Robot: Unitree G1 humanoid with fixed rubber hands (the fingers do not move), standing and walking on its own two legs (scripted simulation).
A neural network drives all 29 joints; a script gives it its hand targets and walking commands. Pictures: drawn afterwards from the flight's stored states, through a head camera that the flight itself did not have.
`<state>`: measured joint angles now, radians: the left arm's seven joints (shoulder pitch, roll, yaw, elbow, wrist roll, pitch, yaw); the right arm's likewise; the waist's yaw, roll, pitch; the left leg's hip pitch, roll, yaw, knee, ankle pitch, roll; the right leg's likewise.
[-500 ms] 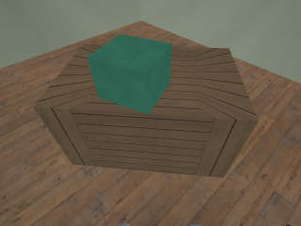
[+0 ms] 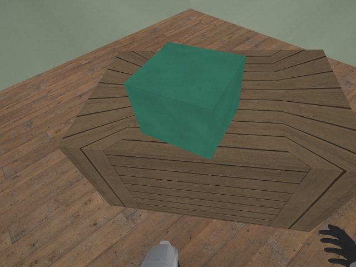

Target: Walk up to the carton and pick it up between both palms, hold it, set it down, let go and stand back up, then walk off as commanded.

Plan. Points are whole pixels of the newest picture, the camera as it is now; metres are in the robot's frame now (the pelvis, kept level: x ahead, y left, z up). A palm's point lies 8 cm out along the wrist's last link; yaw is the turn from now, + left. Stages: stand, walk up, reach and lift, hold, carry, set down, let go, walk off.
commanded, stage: walk up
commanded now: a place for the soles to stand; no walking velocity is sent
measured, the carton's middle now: (188, 98) +0.65 +0.07 -0.02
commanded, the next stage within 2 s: none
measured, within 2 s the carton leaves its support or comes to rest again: neither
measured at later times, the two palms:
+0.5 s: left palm (26, 228) +0.19 +0.45 -0.05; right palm (313, 250) +0.21 -0.25 -0.12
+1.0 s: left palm (50, 199) +0.29 +0.47 -0.11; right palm (281, 229) +0.25 -0.18 -0.09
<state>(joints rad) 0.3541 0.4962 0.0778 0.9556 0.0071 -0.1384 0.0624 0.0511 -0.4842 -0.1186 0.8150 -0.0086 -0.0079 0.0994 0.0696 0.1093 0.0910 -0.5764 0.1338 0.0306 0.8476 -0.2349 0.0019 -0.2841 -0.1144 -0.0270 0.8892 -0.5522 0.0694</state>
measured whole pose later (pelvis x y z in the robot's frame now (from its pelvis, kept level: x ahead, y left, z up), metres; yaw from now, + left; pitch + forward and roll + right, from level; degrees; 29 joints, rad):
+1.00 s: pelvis +0.18 +0.15 +0.00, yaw -6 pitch -1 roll -1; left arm 0.17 0.44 0.05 1.02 0.01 -0.04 0.03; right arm 0.09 -0.40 -0.05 1.01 0.01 -0.02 -0.01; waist -0.01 -0.02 0.07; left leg -0.52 0.12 0.07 0.94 -0.40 -0.02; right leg -0.44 -0.03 -0.01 0.93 -0.46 0.03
